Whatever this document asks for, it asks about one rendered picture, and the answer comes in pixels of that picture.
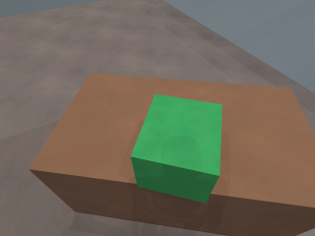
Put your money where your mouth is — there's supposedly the pedestal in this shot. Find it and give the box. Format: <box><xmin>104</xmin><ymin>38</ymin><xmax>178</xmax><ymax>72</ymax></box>
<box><xmin>29</xmin><ymin>73</ymin><xmax>315</xmax><ymax>236</ymax></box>

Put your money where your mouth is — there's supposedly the carton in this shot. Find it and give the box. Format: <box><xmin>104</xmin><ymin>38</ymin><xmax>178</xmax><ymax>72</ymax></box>
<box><xmin>131</xmin><ymin>94</ymin><xmax>222</xmax><ymax>204</ymax></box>

